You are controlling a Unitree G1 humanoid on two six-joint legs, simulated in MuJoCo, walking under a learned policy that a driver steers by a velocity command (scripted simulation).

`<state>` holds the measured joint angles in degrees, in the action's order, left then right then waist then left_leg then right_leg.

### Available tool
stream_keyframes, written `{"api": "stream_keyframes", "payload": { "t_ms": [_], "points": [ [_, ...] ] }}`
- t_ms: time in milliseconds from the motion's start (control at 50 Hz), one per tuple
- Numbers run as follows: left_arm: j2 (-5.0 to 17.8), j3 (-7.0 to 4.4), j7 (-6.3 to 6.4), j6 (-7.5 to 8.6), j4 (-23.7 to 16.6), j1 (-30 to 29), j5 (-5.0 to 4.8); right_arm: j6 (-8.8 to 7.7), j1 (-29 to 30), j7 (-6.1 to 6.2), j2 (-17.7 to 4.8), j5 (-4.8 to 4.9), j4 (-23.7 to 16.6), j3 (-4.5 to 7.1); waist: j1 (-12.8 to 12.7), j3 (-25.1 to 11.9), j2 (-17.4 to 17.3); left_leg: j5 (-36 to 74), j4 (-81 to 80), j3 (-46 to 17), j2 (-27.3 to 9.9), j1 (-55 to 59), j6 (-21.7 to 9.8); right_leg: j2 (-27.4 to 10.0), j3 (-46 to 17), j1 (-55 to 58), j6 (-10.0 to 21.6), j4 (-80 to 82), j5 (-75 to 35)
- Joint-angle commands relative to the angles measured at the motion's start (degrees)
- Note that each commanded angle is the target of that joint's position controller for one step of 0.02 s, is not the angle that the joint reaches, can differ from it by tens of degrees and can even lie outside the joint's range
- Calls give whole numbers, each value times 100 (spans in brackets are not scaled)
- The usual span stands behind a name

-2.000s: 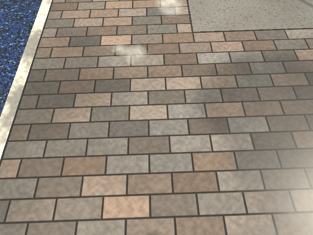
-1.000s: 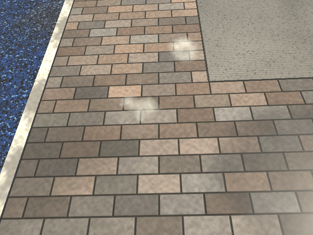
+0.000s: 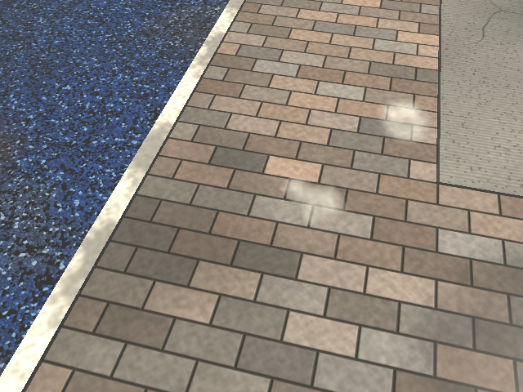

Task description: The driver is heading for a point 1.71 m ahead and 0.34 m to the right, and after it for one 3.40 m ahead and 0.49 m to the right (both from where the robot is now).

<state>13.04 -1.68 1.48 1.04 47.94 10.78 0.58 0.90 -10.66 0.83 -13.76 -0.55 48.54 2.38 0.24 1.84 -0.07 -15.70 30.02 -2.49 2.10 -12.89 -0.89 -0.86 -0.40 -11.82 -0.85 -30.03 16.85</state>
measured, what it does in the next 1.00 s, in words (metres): stands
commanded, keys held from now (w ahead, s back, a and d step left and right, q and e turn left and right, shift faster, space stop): no key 1.00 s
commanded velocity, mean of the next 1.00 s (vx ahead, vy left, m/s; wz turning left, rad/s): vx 0.00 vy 0.00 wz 0.01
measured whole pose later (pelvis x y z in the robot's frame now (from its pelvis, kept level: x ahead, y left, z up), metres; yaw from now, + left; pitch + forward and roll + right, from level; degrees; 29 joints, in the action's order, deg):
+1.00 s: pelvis +0.00 -0.01 +0.00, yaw +0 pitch -1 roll +0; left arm 11.4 -0.6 2.3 0.7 62.3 14.4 0.1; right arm 0.3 -12.4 2.3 -11.5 0.0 63.1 1.2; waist -0.1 2.4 -0.2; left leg -14.3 27.6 -2.5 0.9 -11.9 0.1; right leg 0.2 -0.4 -10.9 0.1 -27.6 15.2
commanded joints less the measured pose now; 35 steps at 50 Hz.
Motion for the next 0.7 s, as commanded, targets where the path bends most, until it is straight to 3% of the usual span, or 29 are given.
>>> {"api": "stream_keyframes", "payload": {
  "t_ms": [20, 380, 700],
  "points": [
    [690, -157, 20, 62, -184, -20, -9, -72, 97, 44, -560, 10, -179, 127, -33, -209, -39, 933, -493, -372, -346, 82, -107, -258, -270, 14, 137, 499, -942],
    [626, -100, 61, 29, 669, 121, -29, -68, 29, 126, -528, 39, 698, 103, -25, -59, 8, 989, -617, -252, -313, 229, -73, -116, -161, 22, 132, 687, -861],
    [519, -26, 92, 6, 1136, 379, -37, -79, -130, 147, -437, 49, 1159, 27, -28, 39, -7, 838, -695, -157, -273, 148, -46, -55, -124, -34, 155, 755, -719]
  ]
}}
